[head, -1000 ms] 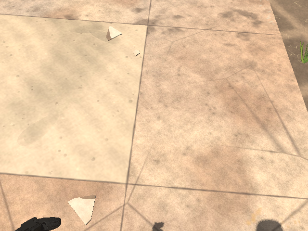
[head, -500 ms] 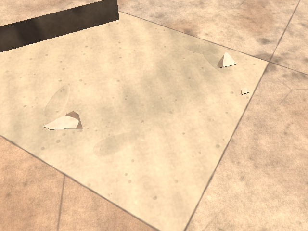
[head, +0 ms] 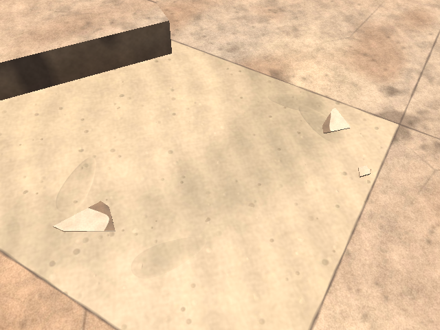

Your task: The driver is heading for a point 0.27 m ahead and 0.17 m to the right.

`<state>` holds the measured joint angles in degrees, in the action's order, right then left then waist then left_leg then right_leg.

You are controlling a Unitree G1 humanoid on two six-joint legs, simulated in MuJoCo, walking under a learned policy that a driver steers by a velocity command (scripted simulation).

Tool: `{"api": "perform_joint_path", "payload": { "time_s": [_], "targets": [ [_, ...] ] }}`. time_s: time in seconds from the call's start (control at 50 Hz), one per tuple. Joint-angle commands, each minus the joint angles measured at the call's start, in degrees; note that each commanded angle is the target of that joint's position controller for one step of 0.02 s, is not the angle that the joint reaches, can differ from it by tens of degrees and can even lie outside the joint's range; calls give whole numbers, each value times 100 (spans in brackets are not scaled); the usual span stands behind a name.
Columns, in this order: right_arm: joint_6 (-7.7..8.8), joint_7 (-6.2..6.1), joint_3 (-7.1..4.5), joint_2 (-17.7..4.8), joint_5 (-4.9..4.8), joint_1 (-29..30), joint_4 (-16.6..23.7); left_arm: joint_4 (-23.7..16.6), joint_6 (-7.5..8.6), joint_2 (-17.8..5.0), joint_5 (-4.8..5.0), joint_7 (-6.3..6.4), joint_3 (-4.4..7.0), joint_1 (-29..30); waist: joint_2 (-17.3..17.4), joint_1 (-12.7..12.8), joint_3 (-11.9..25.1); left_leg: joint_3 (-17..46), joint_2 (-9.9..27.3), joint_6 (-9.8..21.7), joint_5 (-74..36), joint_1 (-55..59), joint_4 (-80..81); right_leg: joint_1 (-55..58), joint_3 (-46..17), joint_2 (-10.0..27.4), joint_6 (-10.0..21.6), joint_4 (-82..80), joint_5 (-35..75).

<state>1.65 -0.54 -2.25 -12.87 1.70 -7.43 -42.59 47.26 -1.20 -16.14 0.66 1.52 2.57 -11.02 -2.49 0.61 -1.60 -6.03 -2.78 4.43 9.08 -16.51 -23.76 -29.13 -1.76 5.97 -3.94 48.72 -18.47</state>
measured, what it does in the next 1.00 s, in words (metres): steps on the spot, turning right: right foot, then left foot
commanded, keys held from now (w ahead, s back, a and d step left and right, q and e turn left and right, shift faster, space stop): e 1.00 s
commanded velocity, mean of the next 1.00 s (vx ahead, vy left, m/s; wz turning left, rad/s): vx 0.02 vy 0.00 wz -0.53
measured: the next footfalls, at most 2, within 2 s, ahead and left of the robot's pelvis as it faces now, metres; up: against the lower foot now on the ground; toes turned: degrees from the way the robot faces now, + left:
right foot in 0.18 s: +0.04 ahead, -0.14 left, +0.00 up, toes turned -9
left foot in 0.64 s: +0.15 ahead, +0.07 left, +0.00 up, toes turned -28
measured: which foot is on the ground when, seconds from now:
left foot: down 0.00-0.18, up 0.20-0.62, down 0.64-1.00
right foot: up 0.00-0.16, down 0.18-0.64, up 0.66-1.00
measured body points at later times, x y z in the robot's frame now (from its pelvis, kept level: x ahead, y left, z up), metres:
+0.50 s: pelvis +0.03 -0.05 +0.01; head +0.07 -0.08 +0.45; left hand +0.25 +0.20 -0.08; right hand +0.13 -0.36 -0.10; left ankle +0.11 +0.10 -0.69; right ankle +0.01 -0.14 -0.74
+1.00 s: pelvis +0.04 -0.03 +0.00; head +0.08 -0.05 +0.45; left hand +0.33 +0.11 -0.09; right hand -0.01 -0.34 -0.10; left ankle +0.11 +0.09 -0.74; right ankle -0.03 -0.14 -0.71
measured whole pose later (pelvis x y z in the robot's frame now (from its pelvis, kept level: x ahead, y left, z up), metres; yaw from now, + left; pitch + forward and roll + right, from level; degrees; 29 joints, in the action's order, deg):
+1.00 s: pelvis +0.04 -0.03 +0.00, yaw -35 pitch +1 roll +0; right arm -0.9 -1.5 -4.4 -16.3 -0.1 -7.9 -42.3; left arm 35.5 -4.1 -17.9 1.2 -0.3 4.5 -10.0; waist -0.6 -0.9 -4.0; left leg -6.4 4.1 -0.8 13.7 -12.6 -25.3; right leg -23.0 0.4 2.5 -4.1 44.9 -22.3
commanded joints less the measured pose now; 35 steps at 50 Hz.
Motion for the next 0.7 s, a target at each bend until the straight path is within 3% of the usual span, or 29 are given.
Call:
{"api": "perform_joint_path", "payload": {
  "time_s": [0.02, 0.1, 0.14, 0.16, 0.18, 0.2, 0.22, 0.24, 0.26, 0.28, 0.3, 0.42, 0.56, 0.6, 0.62, 0.64, 0.66, 0.68, 0.7],
  "targets": [
    [-57, -127, -328, -1057, -69, -3, 246, -476, -25, -634, 8, -3, 195, 174, 759, -163, 452, 1211, 1994, 1088, -579, 539, 947, 70, 47, 52, 51, 51, -243],
    [-184, -171, -377, -1118, -133, 39, 203, -566, -16, -506, 14, -127, 204, 115, 812, -112, 580, 1018, 2092, 972, -1696, 1042, 443, 323, 363, -165, 184, -573, -464],
    [-256, -204, -408, -1172, -242, 162, 194, -495, 8, -457, 23, -213, 219, -174, 845, 101, 696, 728, 1963, 699, -1992, 1072, -40, 913, 632, -393, 358, -1595, 250],
    [-274, -213, -415, -1122, -299, -6, 108, -478, 20, -565, -8, -228, 258, -306, 745, 162, 690, 509, 1753, 368, -1602, 909, -417, 1332, 512, -449, 532, -2297, 1044],
    [-256, -201, -382, -920, -217, -153, 116, -524, 24, -1057, -45, -177, 391, -366, -124, 30, 693, -18, 1269, -155, -616, 186, -1443, 1973, -506, 176, 858, -2717, 2584],
    [-196, -161, -298, -649, 52, 107, 384, -644, 12, -1688, -82, -91, 522, -418, -1640, -55, 578, -295, 292, -743, 2322, -1674, -2861, 2865, -2339, 1485, 1830, -2595, 5124],
    [-148, -161, -327, -803, 4, 608, 506, -677, 90, -1468, -234, -124, 466, -740, -1151, 417, 989, 603, 56, -784, 3131, -2163, -3892, 2972, -2631, 1738, 2505, -2685, 5115],
    [-147, -141, -375, -924, -144, 618, 475, -705, 182, -1361, -241, -138, 443, -567, -675, 298, 919, 892, 195, -728, 2759, -2351, -4303, 3009, -2183, 1418, 2324, -2655, 4836],
    [-163, -163, -397, -938, -191, 494, 379, -756, 226, -1259, -132, -105, 447, -240, -407, 122, 823, 963, 280, -707, 2270, -2504, -4294, 3006, -1811, 1102, 1991, -2574, 4557],
    [-185, -200, -418, -982, -154, 454, 310, -819, 217, -1103, -17, -70, 404, -45, -279, 62, 782, 1013, 353, -731, 1974, -2527, -4161, 2949, -1665, 977, 1801, -2570, 4416],
    [-198, -221, -435, -1006, -137, 429, 307, -864, 181, -1035, 40, -23, 374, 79, -294, -31, 791, 1029, 353, -775, 1723, -2312, -4094, 2776, -1550, 866, 1731, -2601, 4406],
    [-148, -187, -350, -763, -195, 521, 330, -991, 27, -1182, 28, 95, 445, -27, -465, 33, 825, 1013, 141, -966, 1042, -1705, -2671, 2631, -1572, 549, 1655, -2597, 3792],
    [-43, -51, -391, -930, -246, 433, 335, -1194, -86, -1217, 30, 30, 469, 256, -794, 58, 686, 1079, -27, -870, 1076, -713, -1319, 2113, -2342, 397, 1594, -2450, 3020],
    [29, 1, -425, -961, -251, 144, 267, -1277, -117, -1169, 90, 48, 450, 455, -808, -132, 695, 1021, -34, -747, 503, -166, -291, 2031, -2513, 206, 1392, -2246, 2682],
    [57, 13, -460, -1020, -233, -42, 201, -1322, -128, -1095, 107, 70, 425, 507, -719, -227, 699, 1018, 98, -646, -199, 352, 330, 1793, -2469, 12, 1188, -2084, 2167],
    [52, -14, -539, -1336, -151, -218, 207, -1358, -118, -857, 35, 75, 356, 319, -140, -147, 892, 1670, 952, -339, -760, 1113, 429, 1213, -2146, -317, 902, -1454, 967],
    [-10, -58, -605, -1773, -42, -52, 266, -1421, -71, -579, -9, 45, 286, -91, 1523, 254, 786, 3003, 2125, 476, -2403, 1599, 404, 6, -1076, -1322, 523, -314, -1475],
    [2, -32, -558, -1543, 71, -150, 300, -1409, -12, -1052, -47, 38, 423, -109, 1648, 61, 805, 3679, 2795, 1234, -2604, 1301, 517, -408, -822, -1128, 248, 1060, -2172],
    [21, -43, -462, -1252, 38, 65, 393, -1295, -19, -1381, 17, 26, 550, -141, 1159, 109, 655, 3143, 2535, 1199, -2249, 1085, 511, -430, -829, -894, 154, 1749, -1759]
  ]
}}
